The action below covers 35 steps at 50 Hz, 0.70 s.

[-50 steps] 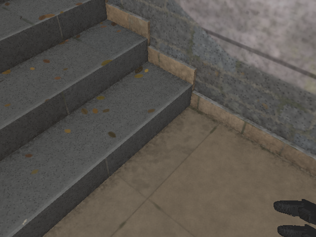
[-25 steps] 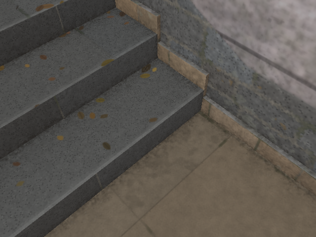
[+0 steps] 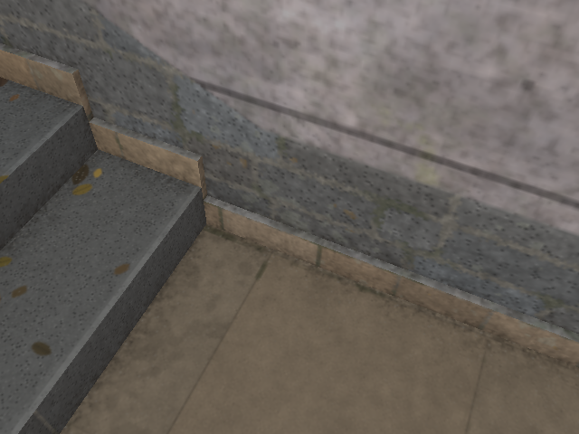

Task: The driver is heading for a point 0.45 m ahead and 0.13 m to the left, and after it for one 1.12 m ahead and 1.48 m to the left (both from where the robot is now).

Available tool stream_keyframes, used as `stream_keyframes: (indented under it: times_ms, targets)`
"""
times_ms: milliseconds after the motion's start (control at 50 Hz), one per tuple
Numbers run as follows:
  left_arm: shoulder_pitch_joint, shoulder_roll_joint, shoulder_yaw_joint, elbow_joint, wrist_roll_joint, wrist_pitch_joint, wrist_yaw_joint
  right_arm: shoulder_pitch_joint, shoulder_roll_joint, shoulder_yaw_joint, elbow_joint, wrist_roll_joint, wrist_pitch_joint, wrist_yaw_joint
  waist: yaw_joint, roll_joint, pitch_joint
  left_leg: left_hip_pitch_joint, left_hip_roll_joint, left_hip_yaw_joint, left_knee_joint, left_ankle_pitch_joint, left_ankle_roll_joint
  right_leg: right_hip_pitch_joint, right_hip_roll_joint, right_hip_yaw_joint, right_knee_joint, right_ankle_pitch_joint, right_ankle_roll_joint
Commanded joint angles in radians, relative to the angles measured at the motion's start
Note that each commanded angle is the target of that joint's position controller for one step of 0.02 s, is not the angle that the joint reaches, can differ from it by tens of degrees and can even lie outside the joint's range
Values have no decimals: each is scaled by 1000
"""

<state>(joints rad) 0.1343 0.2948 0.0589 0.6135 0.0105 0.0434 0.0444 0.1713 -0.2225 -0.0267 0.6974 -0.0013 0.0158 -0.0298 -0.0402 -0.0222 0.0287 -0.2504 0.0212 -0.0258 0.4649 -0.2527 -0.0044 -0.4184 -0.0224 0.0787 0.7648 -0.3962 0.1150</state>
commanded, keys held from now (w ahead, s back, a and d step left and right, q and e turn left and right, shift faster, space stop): q+shift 0.18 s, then w+q+shift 0.08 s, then q+shift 0.26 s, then e+shift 0.48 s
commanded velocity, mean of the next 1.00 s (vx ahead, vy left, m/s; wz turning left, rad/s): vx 0.08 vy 0.00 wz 0.24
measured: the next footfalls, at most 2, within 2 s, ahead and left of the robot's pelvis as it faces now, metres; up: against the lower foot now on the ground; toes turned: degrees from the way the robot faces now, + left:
right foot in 0.06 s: +0.05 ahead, -0.15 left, +0.00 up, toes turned +4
left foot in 0.50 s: +0.08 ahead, +0.18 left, +0.00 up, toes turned +29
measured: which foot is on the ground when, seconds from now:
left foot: down 0.00-0.06, up 0.08-0.48, down 0.50-1.00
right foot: up 0.00-0.04, down 0.06-0.50, up 0.52-1.00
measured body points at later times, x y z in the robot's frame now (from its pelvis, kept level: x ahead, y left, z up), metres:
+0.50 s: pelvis +0.03 +0.04 -0.01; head +0.06 +0.07 +0.43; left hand +0.01 +0.35 -0.13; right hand +0.33 -0.14 -0.07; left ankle +0.04 +0.16 -0.74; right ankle +0.01 -0.15 -0.74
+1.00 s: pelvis +0.09 +0.10 +0.00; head +0.13 +0.11 +0.45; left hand +0.13 +0.41 -0.11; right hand +0.32 -0.11 -0.10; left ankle +0.04 +0.16 -0.74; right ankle +0.19 -0.03 -0.68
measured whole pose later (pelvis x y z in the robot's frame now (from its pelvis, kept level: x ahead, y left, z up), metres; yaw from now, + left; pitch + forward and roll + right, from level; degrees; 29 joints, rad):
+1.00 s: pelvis +0.09 +0.10 +0.00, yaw +14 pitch +0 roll +1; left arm 0.22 0.31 0.09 0.70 -0.01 0.06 0.01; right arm 0.12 -0.24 -0.03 0.69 -0.03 0.02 -0.06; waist 0.00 -0.02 0.08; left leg -0.11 0.00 0.26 0.36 -0.26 0.07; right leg -0.56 -0.11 -0.02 0.93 -0.25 0.12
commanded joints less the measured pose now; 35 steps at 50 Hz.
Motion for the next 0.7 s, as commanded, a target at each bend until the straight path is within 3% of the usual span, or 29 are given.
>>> stream_keyframes:
  times_ms: [20,40,60,80,100,120,140,160,180,200,220,260,280,300,320,360,400,460,480,500,520,540,560,580,600,620,640,680,700]
  targets:
    - [65,67,16,-43,-12,-13,-4,-19,-210,-54,-47,36,-12,11,57,207,-56,14,126,-213,-29,413,196,197,85,-101,-384,215,-46]
    - [109,123,32,-41,-16,-16,6,0,-198,-50,-48,34,-24,13,67,198,-89,-61,108,-229,4,317,143,334,23,-40,-413,275,-80]
    - [184,182,44,-42,-3,-8,18,-12,-138,-34,-59,23,-35,20,92,55,-160,-197,45,-174,157,73,72,514,-141,78,-356,531,-134]
    - [160,268,67,-37,34,6,17,-23,-77,-19,-104,33,-45,14,78,-291,-168,-392,-74,4,319,-293,-2,468,-375,260,-357,692,-306]
    - [160,188,51,-65,50,0,16,-60,-167,-46,-95,18,-45,12,130,-249,-199,-416,-37,-26,572,-442,-52,451,-432,317,-383,796,-422]
    - [123,127,30,-69,49,-12,16,-35,-192,-68,-78,26,-31,12,109,-186,-182,-463,-18,-39,732,-409,-60,438,-400,235,-378,792,-408]
    - [58,103,24,-79,43,-24,16,5,-166,-71,-45,31,-6,2,70,-159,-159,-459,4,-36,775,-342,-68,397,-333,134,-384,703,-355]
    - [1,92,24,-78,19,-33,19,15,-155,-70,-48,26,16,-5,49,-154,-118,-464,16,-28,785,-268,-77,346,-301,72,-396,657,-318]
    - [-10,81,19,-75,14,-40,25,8,-138,-67,-54,22,32,-8,42,-143,-97,-450,19,-13,786,-213,-85,302,-287,24,-411,648,-303]
    - [33,94,28,-55,-3,-47,34,-10,-132,-63,-75,20,35,-2,63,-122,-108,-457,38,9,762,-129,-85,299,-289,5,-489,332,-288]
    - [70,102,32,-39,-11,-56,38,-37,-129,-61,-102,20,32,8,83,-143,-104,-485,54,21,732,-86,-83,318,-304,39,-548,63,-284]
    - [97,115,41,-17,-17,-80,40,-54,-140,-65,-133,18,19,24,94,-160,-86,-542,76,21,680,-52,-75,373,-343,81,-612,-169,-272]
    - [89,114,41,-7,-16,-82,41,-69,-126,-60,-145,17,14,30,91,-136,-54,-547,82,18,633,-52,-74,380,-354,64,-617,-124,-276]
    - [85,125,47,-1,-3,-81,36,-75,-120,-59,-151,10,9,37,93,-102,-30,-529,87,23,585,-55,-73,380,-339,-1,-604,-32,-266]
    - [76,124,49,6,5,-82,28,-90,-107,-56,-160,11,10,41,93,-92,-13,-503,89,33,535,-55,-70,372,-333,-46,-591,62,-265]
    - [44,144,56,16,2,-81,8,-85,-98,-52,-175,12,19,49,79,-108,11,-400,99,50,436,-54,-64,308,-323,-144,-560,178,-262]
    - [22,168,64,31,-20,-82,-10,-87,-111,-55,-191,21,38,53,71,-129,22,-300,81,94,347,-67,-43,258,-329,-184,-528,242,-257]
    - [-3,197,75,63,-55,-63,-27,-26,-154,-79,-194,34,45,58,26,-125,-17,-177,31,159,184,-28,13,304,-337,-234,-403,417,-199]
    - [4,190,74,74,-60,-60,-31,39,-175,-95,-172,32,47,50,-6,-92,-55,-55,-23,190,108,23,46,288,-302,-282,-276,538,-163]
    - [49,147,62,89,-36,-61,-37,189,-242,-128,-121,27,43,36,-66,18,-121,170,-63,144,27,142,108,179,-222,-347,-14,569,-101]
    - [28,42,29,28,38,-67,-36,263,-389,-164,-113,42,43,18,-46,331,-120,399,169,-248,5,527,226,-209,-97,-348,378,-215,-15]
    - [162,59,22,13,67,-41,-41,259,-392,-144,-163,-37,18,30,-35,301,-342,473,389,-582,-58,663,312,-321,-28,-138,525,-353,-36]
    - [107,87,26,40,50,-23,-39,248,-319,-129,-159,-34,10,33,-55,134,-320,430,366,-450,-75,601,286,-287,-76,-75,534,-264,-60]
    - [75,77,19,37,22,-26,-38,185,-276,-105,-149,-34,10,24,-25,157,-219,326,319,-349,-80,567,260,-273,-87,-77,503,-164,-80]
    - [76,80,14,63,12,-29,-35,115,-202,-77,-145,-28,8,19,13,128,-167,256,259,-270,-98,539,213,-218,-110,-66,437,-69,-87]
    - [113,99,19,88,13,-19,-34,71,-170,-57,-141,-22,3,14,43,171,-148,187,224,-204,-116,574,189,-143,-106,-78,420,-21,-89]
    - [166,107,18,126,14,-5,-37,49,-146,-41,-133,-21,-2,16,61,168,-153,137,213,-141,-142,599,179,-61,-88,-84,410,19,-92]
    - [196,97,16,162,-3,15,-52,50,-134,-28,-107,-35,-16,16,66,121,-123,84,216,-73,-186,550,166,17,-44,-65,353,46,-99]
    - [84,117,30,123,-63,-6,-24,-37,-166,-41,-127,-37,-42,9,56,98,-92,84,240,-84,-187,470,203,-49,-62,-2,351,57,-81]
Velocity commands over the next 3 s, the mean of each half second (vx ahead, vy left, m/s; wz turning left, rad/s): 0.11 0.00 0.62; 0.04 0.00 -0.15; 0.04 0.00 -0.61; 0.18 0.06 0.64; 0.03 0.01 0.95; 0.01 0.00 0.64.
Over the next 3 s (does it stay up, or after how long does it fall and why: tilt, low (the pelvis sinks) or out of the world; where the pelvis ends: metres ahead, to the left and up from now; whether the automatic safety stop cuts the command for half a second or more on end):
stays up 0.38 0.23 -0.01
